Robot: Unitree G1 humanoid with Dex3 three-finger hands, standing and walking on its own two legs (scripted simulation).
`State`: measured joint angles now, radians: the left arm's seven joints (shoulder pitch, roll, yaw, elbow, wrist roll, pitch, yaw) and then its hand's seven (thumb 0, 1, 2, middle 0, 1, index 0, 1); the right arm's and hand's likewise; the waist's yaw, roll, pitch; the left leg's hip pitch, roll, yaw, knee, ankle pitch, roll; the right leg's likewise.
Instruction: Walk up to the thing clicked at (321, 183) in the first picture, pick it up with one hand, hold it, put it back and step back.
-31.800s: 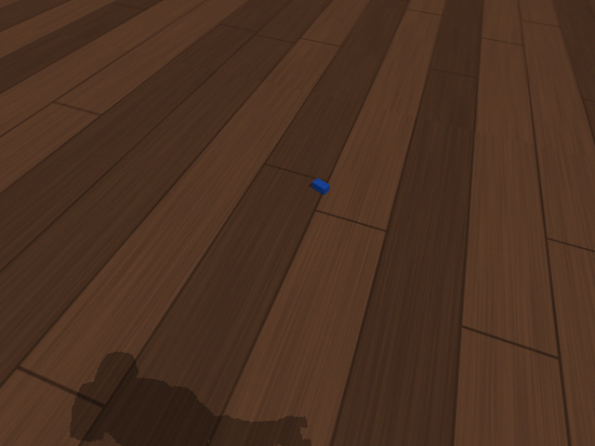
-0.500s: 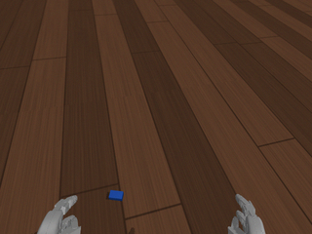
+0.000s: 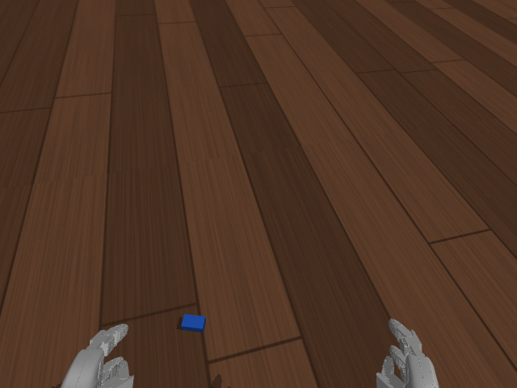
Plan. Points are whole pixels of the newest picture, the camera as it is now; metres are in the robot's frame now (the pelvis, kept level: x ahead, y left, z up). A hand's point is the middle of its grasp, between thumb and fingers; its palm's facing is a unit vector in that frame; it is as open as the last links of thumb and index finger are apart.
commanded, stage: home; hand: left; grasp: from above
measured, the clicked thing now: (193, 323) +0.46 +0.19 -0.70
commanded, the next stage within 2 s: stand in 0.70 s
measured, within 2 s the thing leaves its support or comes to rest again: neither
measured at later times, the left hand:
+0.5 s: hand (127, 385) +0.16 +0.18 -0.05, palm faces +0.04 -0.98 -0.20, open 7.4 cm
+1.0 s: hand out of the picture +0.14 +0.22 -0.10, palm faces +0.01 -0.94 -0.33, open 7.4 cm
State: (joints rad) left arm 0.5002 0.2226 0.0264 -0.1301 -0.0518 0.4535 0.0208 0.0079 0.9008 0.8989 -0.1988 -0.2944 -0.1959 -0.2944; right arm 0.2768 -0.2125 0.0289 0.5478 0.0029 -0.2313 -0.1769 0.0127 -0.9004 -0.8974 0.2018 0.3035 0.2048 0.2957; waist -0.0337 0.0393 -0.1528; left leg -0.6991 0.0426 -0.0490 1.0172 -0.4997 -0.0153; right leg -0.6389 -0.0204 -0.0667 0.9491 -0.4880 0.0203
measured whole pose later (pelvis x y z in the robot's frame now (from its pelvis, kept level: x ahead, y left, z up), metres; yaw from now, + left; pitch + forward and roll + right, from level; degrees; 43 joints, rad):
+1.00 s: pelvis -0.01 +0.00 +0.02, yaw +0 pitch +2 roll +0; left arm 0.22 0.29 0.03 0.55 0.05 0.10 0.03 0.01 0.90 0.90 -0.20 -0.30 -0.20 -0.30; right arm 0.16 -0.27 -0.02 0.81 -0.07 -0.05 -0.02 0.01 -0.90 -0.90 0.20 0.30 0.21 0.30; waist 0.03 -0.02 0.02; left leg -0.46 0.01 0.00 0.83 -0.41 0.00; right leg -0.45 -0.06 -0.02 0.84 -0.44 0.02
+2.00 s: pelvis -0.01 -0.01 +0.07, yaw -1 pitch -4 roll +0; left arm 0.15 0.30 0.03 1.16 0.03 0.00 0.02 0.00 0.90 0.90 -0.20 -0.30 -0.20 -0.30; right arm 0.16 -0.30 -0.02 1.13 -0.03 0.00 -0.01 0.00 -0.90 -0.90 0.20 0.30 0.20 0.30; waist 0.01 0.01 0.06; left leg -0.12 0.02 0.00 0.36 -0.18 -0.02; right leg -0.11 -0.03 -0.04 0.36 -0.20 0.02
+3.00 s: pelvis +0.00 -0.02 +0.07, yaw -1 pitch -2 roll +0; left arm 0.10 0.32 0.02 1.15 0.01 -0.01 0.01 0.00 0.90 0.90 -0.20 -0.30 -0.20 -0.30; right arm 0.11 -0.33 -0.01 1.15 -0.02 -0.01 0.00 0.00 -0.90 -0.90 0.20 0.30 0.20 0.30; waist 0.00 0.00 0.05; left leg -0.10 0.04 0.01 0.31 -0.18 -0.03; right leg -0.09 -0.02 -0.03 0.33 -0.20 0.00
